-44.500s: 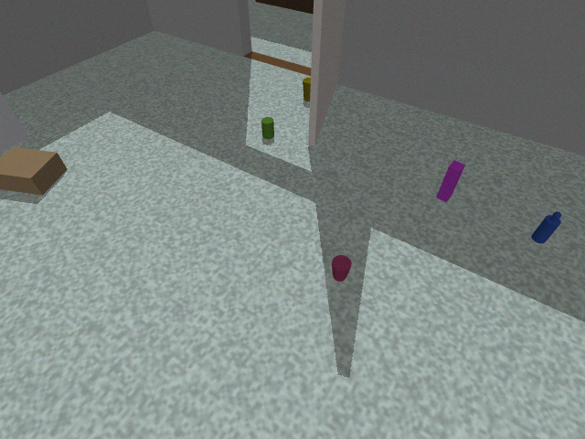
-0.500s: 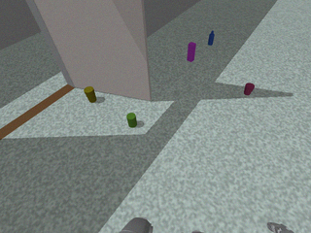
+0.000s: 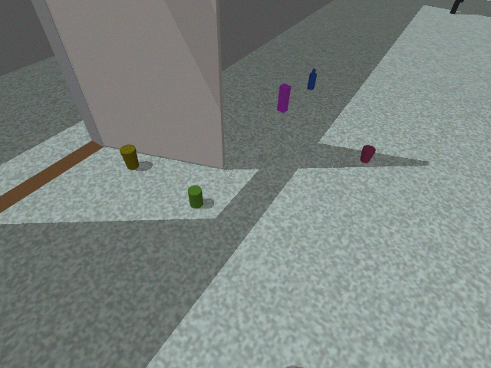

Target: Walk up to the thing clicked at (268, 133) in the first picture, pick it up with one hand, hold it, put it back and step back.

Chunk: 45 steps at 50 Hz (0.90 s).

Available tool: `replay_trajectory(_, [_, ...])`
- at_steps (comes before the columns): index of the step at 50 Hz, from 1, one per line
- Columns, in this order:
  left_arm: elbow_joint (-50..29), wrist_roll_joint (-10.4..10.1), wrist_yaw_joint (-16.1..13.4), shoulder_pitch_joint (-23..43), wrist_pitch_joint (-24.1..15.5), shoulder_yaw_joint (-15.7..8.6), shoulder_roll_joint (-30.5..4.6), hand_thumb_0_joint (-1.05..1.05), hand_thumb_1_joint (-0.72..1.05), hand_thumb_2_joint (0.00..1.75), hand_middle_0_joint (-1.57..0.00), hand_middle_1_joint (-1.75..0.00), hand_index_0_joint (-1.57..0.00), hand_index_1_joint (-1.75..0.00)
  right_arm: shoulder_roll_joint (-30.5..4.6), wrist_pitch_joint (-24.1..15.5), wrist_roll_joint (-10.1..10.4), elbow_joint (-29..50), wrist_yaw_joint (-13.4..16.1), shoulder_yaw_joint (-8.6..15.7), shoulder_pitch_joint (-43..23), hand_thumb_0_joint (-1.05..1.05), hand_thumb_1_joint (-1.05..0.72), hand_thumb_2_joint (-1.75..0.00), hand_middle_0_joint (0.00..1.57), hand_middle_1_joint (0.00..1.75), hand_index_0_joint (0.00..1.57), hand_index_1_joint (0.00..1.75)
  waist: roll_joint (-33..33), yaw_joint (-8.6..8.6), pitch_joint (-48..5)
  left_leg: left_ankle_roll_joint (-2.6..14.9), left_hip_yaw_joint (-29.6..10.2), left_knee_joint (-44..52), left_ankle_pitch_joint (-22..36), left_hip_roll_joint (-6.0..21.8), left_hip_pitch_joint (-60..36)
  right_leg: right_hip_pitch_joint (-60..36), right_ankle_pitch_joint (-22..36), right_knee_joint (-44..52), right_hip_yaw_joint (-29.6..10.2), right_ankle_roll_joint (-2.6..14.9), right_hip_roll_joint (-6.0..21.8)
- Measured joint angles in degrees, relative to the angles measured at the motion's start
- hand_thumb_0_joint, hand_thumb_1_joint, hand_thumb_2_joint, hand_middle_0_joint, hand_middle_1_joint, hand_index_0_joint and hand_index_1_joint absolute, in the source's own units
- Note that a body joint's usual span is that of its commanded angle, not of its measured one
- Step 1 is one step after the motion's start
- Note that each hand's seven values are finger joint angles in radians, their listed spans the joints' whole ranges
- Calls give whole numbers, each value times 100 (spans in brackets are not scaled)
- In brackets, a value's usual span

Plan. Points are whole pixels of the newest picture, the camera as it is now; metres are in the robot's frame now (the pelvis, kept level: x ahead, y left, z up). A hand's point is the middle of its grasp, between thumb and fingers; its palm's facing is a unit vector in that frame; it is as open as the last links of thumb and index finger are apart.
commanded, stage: step back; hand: left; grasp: from above
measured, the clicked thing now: (195, 197) +1.10 +0.24 -0.72
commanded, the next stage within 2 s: stand in 0.56 s
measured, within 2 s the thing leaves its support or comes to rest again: neither
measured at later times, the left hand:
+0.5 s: hand out of the picture +0.16 +0.28 -0.17, palm faces -0.01 -0.92 -0.39, open 7.3 cm
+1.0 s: hand (104, 361) +0.20 +0.26 -0.14, palm faces -0.07 -0.94 -0.35, open 7.3 cm
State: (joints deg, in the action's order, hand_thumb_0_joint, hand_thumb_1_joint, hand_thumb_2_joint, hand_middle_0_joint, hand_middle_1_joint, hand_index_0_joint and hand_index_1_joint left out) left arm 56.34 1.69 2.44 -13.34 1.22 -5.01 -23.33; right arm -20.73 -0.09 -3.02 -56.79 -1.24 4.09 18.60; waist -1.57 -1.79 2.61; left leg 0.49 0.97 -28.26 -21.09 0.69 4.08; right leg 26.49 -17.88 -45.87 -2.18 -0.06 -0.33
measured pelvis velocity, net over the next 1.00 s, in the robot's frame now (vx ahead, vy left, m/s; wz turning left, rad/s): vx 0.11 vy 0.01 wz -0.03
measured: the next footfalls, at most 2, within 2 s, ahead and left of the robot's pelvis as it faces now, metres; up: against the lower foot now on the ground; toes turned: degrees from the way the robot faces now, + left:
right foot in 0.08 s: +0.13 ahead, -0.13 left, +0.00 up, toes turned -3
left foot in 0.44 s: +0.18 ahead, +0.14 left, +0.00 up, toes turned +1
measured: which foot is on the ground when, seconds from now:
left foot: down 0.00-0.12, up 0.14-0.42, down 0.44-1.00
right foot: up 0.00-0.06, down 0.08-1.00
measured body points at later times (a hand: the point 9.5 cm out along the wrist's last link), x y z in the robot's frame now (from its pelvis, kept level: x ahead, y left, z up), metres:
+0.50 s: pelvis +0.08 +0.01 -0.02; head +0.12 +0.01 +0.43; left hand +0.16 +0.32 -0.14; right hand +0.17 -0.30 -0.14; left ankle +0.14 +0.14 -0.73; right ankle +0.09 -0.13 -0.73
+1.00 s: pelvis +0.11 +0.01 +0.01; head +0.11 +0.01 +0.46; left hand +0.20 +0.31 -0.12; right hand +0.19 -0.29 -0.12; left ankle +0.14 +0.14 -0.73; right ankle +0.09 -0.13 -0.73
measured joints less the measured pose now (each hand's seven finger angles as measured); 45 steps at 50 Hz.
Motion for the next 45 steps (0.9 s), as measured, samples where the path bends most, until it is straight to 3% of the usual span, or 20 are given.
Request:
replay_trajectory(4, [49,20,24,-55,-126,48,98,1,91,90,-20,-30,-21,-30,-122,2,18,154,7,13,-199,1,-90,-90,20,30,21,30,167,109,12,-74,140,-422,-404,136,78,-632,150,1000,259,77,46])
replay_trajectory(5, [55,31,2,-34,-193,47,146,1,91,90,-20,-30,-21,-30,-170,7,28,191,25,19,-257,1,-90,-90,20,30,21,30,307,126,81,-36,106,-735,-608,256,153,-708,486,1102,323,106,-53])
replay_trajectory(6, [45,52,-26,4,-262,44,201,1,91,90,-20,-30,-21,-30,-201,15,49,218,47,26,-308,1,-90,-90,20,30,21,30,458,120,164,62,-28,-1180,-713,363,306,-735,471,1007,433,144,-150])
replay_trajectory(9, [-80,51,-80,24,-403,74,290,0,91,90,-20,-30,-21,-30,-151,62,90,249,82,-15,-419,1,-91,-90,20,30,21,30,438,243,249,140,-354,-2557,-1074,53,983,-767,191,786,461,236,-95])
replay_trajectory(12, [-168,-3,-121,-29,-476,151,377,0,91,90,-20,-30,-21,-30,-166,35,134,287,63,-40,-543,1,-91,-90,20,30,21,30,427,331,306,142,-397,-3120,-823,-51,1589,-968,201,1016,421,230,-15])
replay_trajectory(15, [-181,-30,-177,-70,-505,217,397,0,91,90,-20,-30,-21,-30,-193,9,146,338,64,-44,-647,1,-91,-90,20,30,21,30,453,369,347,50,-425,-2893,-433,68,1972,-1112,201,1174,399,184,17])
replay_trajectory(19, [-192,-45,-256,-31,-437,277,327,0,90,90,-20,-30,-21,-30,-165,46,176,308,96,-60,-832,0,-91,-90,20,30,21,30,403,358,419,-44,-291,-1746,-77,257,1935,-1113,15,1002,348,102,78])
replay_trajectory(23, [-232,-98,-317,187,-277,297,209,0,90,90,-20,-30,-21,-30,-58,57,177,171,147,-73,-1008,0,-91,-90,20,30,20,30,217,330,520,-110,-46,-897,787,176,1622,-970,-340,475,286,-43,223])
replay_trajectory(25, [-236,-130,-347,327,-180,287,142,0,91,90,-20,-30,-21,-30,64,91,166,98,150,-116,-1108,0,-91,-90,20,30,20,30,11,384,539,-142,105,-957,678,107,1624,-890,-397,353,128,-44,301])
replay_trajectory(29, [-133,-129,-350,503,-137,305,66,0,91,90,-20,-30,-21,-30,172,134,168,18,98,-205,-1318,0,-91,-90,20,30,21,30,14,335,482,-100,128,-1109,520,271,1702,-906,-735,438,115,127,126])
replay_trajectory(31, [-2,-90,-306,553,-178,339,70,0,91,90,-20,-30,-20,-30,202,90,183,-20,72,-236,-1337,1,-91,-90,20,30,21,30,18,261,444,-129,82,-1043,532,258,1630,-1081,-183,786,184,-18,165])
replay_trajectory(34, [193,-69,-242,520,-212,430,165,0,91,90,-20,-30,-20,-30,213,49,212,-170,42,-272,-1321,1,-91,-90,20,30,21,30,78,227,274,-129,75,-765,609,239,1420,-1318,-74,1114,206,-165,187])
replay_trajectory(45, [677,-118,-185,621,-284,576,297,0,91,90,-20,-30,-21,-30,150,-59,257,-563,14,-316,-1439,1,-91,-90,20,30,21,30,185,183,101,-134,125,224,1000,157,750,-1948,266,2032,207,-202,255])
